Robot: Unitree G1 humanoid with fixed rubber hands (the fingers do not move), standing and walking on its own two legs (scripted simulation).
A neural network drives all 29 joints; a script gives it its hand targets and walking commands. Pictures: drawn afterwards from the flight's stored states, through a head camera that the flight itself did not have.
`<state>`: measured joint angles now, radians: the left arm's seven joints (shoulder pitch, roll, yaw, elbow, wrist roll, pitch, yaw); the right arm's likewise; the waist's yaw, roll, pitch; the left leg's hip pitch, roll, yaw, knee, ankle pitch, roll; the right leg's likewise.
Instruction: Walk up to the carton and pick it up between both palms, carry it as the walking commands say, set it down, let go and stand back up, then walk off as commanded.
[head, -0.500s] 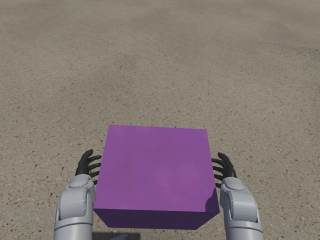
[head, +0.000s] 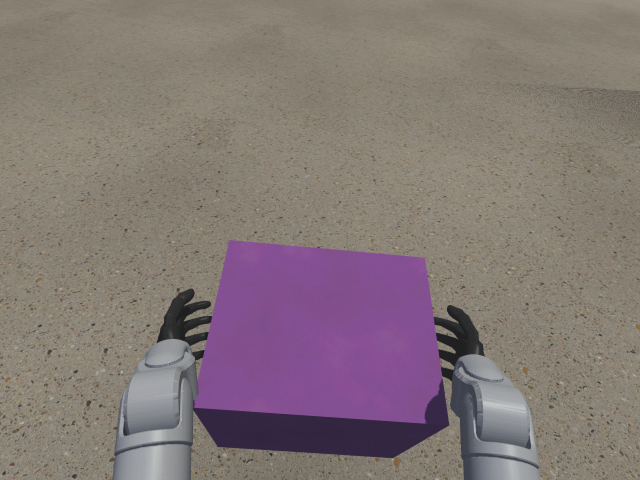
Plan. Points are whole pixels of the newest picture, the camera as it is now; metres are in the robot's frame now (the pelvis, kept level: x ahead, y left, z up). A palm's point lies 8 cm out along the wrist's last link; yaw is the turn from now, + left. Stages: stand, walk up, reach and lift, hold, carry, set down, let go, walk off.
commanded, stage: carry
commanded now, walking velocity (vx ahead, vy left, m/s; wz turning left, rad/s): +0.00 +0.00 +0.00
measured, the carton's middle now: (316, 356) +0.33 -0.01 -0.05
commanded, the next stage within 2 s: none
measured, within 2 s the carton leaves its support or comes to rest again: neither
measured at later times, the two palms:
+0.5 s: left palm (153, 424) +0.21 +0.19 +0.02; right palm (461, 423) +0.20 -0.17 +0.02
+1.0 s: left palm (128, 449) +0.17 +0.19 +0.05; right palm (477, 459) +0.15 -0.16 +0.05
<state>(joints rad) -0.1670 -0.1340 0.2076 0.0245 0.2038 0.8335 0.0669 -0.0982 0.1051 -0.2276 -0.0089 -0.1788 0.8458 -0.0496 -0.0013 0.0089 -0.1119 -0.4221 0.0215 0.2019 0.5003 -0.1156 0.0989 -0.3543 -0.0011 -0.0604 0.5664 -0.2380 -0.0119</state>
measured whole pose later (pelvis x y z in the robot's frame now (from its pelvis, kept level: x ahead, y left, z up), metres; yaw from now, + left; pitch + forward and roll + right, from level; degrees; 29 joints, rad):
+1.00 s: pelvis -0.11 +0.02 +0.00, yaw +1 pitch +3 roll +0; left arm -0.16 -0.13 0.21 0.01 0.21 0.83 0.08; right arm -0.09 0.13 -0.23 -0.03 -0.20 0.84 -0.05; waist 0.00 -0.02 -0.11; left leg -0.39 0.03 0.11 0.52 -0.17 0.02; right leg -0.39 0.02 -0.13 0.50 -0.16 -0.08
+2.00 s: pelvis -0.10 +0.03 +0.00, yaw -1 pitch +3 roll +0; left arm -0.13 -0.13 0.21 -0.08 0.16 0.90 0.10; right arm -0.08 0.12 -0.19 -0.11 -0.16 0.93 -0.08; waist 0.00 0.00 -0.10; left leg -0.39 0.03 0.15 0.54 -0.21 0.05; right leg -0.41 -0.01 -0.10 0.55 -0.19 -0.05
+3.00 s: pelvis -0.07 +0.04 +0.00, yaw -1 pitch +3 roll +0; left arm -0.08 -0.13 0.20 -0.06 0.17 0.83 0.07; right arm -0.06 0.13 -0.19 -0.06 -0.17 0.85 -0.07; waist 0.01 0.00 -0.12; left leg -0.37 0.03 0.15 0.58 -0.27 0.05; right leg -0.38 -0.01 -0.11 0.57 -0.25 -0.04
